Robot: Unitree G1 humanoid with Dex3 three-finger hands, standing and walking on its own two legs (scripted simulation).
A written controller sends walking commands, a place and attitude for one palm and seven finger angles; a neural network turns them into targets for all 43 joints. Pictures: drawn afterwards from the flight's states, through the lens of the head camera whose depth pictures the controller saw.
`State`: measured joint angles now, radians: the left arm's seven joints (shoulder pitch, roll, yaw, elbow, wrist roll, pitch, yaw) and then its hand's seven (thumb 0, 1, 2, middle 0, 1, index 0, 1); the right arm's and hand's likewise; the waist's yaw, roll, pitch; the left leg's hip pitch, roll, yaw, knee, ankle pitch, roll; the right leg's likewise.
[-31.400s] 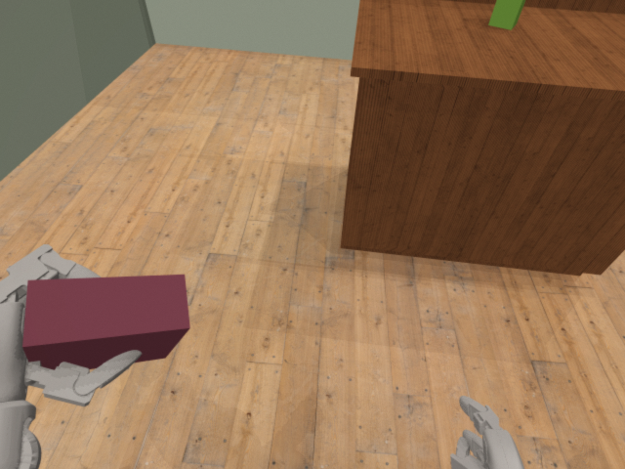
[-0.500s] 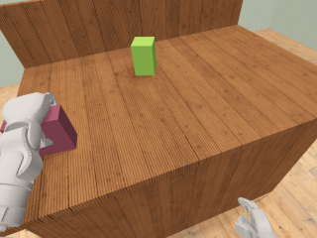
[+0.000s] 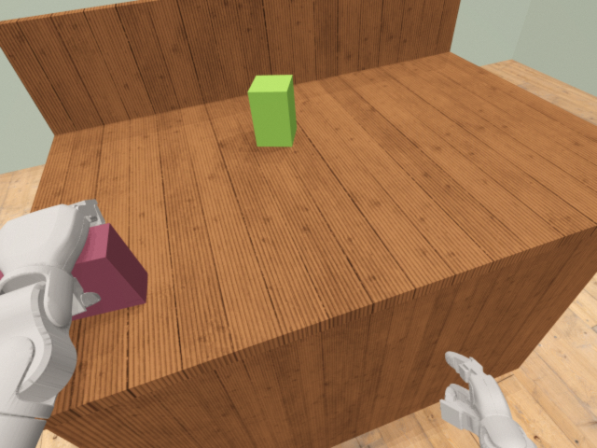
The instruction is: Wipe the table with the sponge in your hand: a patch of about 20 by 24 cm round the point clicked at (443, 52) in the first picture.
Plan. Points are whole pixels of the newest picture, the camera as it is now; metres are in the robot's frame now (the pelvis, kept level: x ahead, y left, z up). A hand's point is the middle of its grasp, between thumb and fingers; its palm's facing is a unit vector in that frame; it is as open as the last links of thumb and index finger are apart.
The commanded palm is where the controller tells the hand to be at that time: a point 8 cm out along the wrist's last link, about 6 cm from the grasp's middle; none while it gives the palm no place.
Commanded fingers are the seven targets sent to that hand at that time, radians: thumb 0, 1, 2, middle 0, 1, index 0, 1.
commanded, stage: wipe back along the first lane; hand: left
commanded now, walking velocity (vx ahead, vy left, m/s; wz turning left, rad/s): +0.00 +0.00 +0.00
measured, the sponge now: (89, 285) +0.27 +0.32 +0.11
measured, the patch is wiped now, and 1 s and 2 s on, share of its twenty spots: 0.95 0.95 0.95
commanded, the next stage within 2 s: lift the sponge slowly off the table in 0.42 s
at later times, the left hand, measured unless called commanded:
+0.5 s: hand (72, 297) +0.22 +0.29 +0.16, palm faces +0.23 -0.09 -0.97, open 9.5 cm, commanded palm +0.17 +0.27 +0.17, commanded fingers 0.00 0.10 1.30 -1.20 -1.60 -1.20 -1.60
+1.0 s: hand (75, 307) +0.20 +0.27 +0.16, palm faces +0.25 -0.12 -0.96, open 9.5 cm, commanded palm +0.16 +0.26 +0.21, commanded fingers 0.00 0.10 1.30 -1.20 -1.60 -1.20 -1.60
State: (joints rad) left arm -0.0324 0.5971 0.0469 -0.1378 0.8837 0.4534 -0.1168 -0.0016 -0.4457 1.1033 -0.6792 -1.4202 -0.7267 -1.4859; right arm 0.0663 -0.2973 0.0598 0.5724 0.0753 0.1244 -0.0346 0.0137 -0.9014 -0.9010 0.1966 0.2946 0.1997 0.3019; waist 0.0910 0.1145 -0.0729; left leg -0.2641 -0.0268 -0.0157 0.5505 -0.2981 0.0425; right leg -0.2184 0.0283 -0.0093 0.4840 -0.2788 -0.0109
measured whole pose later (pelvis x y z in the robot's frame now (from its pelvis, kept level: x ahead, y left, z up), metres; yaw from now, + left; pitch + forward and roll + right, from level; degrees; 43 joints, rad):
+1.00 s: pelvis -0.01 -0.01 +0.00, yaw +0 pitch -2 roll -1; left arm 0.18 0.53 -0.02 -0.48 0.85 0.56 -0.05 0.02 -0.45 1.08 -0.69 -1.40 -0.76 -1.43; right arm 0.03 -0.26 0.09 0.58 0.07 0.08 -0.04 0.02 -0.90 -0.90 0.20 0.29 0.20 0.30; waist 0.14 0.12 -0.06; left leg -0.22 -0.02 -0.01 0.55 -0.29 0.03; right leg -0.19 0.03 0.00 0.50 -0.28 -0.02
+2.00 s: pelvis -0.04 -0.03 +0.00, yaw +0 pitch -4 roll +0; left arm -0.14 0.65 -0.01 -0.19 0.81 0.46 -0.23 -0.02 -0.48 1.08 -0.74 -1.35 -0.81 -1.39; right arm 0.02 -0.29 0.07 0.64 0.06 0.02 -0.10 0.02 -0.90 -0.90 0.20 0.29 0.20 0.30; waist 0.14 0.13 -0.02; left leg -0.21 -0.01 -0.02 0.51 -0.23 0.00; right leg -0.20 0.05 -0.02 0.51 -0.24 -0.05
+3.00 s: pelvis -0.04 -0.03 +0.00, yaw +0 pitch -4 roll +0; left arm -0.18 0.67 -0.01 -0.34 0.77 0.56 -0.24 -0.02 -0.49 1.08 -0.75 -1.36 -0.81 -1.39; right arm 0.01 -0.30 0.09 0.61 0.07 0.05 -0.10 0.02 -0.90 -0.90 0.20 0.29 0.20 0.30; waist 0.16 0.13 -0.02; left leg -0.22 -0.02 -0.02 0.51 -0.22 0.01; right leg -0.20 0.04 -0.01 0.51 -0.24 -0.05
